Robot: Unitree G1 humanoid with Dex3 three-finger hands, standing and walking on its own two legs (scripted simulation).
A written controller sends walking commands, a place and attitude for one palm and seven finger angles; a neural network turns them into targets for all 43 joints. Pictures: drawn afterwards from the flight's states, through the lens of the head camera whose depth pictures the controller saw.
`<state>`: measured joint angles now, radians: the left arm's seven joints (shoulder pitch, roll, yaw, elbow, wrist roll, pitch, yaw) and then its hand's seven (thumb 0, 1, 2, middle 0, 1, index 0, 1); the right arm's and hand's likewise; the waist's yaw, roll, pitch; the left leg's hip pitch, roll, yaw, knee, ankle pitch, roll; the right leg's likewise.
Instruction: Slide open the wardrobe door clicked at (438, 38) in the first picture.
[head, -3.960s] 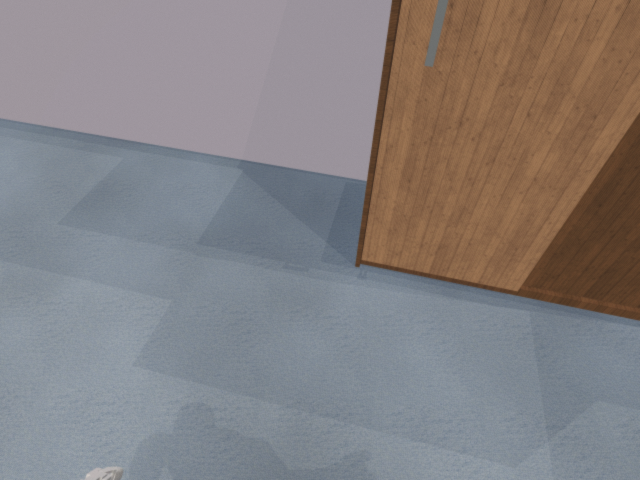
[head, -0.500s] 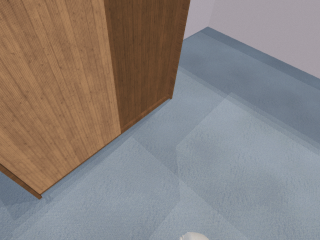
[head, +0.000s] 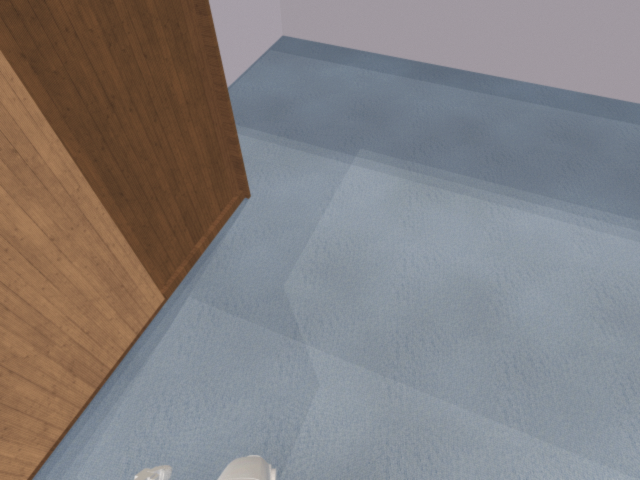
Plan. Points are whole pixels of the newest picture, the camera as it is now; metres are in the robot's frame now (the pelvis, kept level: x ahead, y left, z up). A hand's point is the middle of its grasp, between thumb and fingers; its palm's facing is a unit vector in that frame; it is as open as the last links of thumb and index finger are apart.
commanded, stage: walk to a spot facing it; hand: left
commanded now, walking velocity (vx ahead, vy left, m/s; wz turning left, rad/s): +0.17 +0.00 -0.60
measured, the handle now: out of the picture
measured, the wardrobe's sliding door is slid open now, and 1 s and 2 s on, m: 0.00 0.00 0.00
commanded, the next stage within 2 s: turn to face it in 0.40 s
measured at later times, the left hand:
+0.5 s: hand (186, 460) +0.17 +0.21 -0.17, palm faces -0.27 -0.95 -0.18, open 7.4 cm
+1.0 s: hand (224, 436) +0.20 +0.17 -0.19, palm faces -0.14 -0.98 -0.16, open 7.4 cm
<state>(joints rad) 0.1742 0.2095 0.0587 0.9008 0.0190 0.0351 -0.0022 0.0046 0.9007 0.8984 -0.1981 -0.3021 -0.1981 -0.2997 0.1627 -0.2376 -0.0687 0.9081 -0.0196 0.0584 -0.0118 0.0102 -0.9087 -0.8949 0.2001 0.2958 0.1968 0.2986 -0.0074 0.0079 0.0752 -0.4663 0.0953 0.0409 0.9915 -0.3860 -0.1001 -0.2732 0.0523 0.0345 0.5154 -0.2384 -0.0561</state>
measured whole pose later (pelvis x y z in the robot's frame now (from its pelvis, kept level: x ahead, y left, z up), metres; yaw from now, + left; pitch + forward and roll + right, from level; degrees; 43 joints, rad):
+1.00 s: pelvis +0.07 +0.02 -0.02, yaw -9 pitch -1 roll -2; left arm 0.12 0.17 0.06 0.95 0.02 0.02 0.03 0.00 0.90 0.90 -0.20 -0.30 -0.20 -0.30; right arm 0.25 -0.16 -0.07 0.97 -0.02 0.04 0.02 0.01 -0.91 -0.89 0.20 0.30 0.20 0.30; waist -0.04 -0.03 0.06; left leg -0.35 0.08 0.13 0.71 -0.32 -0.03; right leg -0.26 -0.14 -0.27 0.67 -0.36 0.03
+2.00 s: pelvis +0.04 +0.00 -0.01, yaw +27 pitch +0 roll +1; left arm 0.26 0.26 0.07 0.94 0.02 0.05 0.02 0.01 0.90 0.90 -0.20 -0.30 -0.20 -0.30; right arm 0.11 -0.23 -0.07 0.89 -0.01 0.04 0.03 0.01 -0.91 -0.89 0.20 0.30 0.20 0.30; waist 0.02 -0.06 0.11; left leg -0.30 0.02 0.10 0.63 -0.31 0.01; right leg -0.32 -0.19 -0.18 0.88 -0.52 0.07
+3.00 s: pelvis +0.03 -0.01 +0.00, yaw +59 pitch -1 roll -1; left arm 0.21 0.27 0.08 0.95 0.02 0.06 0.01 0.01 0.91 0.90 -0.19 -0.30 -0.19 -0.30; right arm 0.16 -0.19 -0.04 0.91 -0.02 0.02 0.00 0.01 -0.90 -0.89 0.20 0.30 0.20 0.30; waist 0.01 -0.03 0.08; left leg -0.23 -0.01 0.03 0.47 -0.22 0.05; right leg -0.45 -0.11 -0.05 1.06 -0.40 0.10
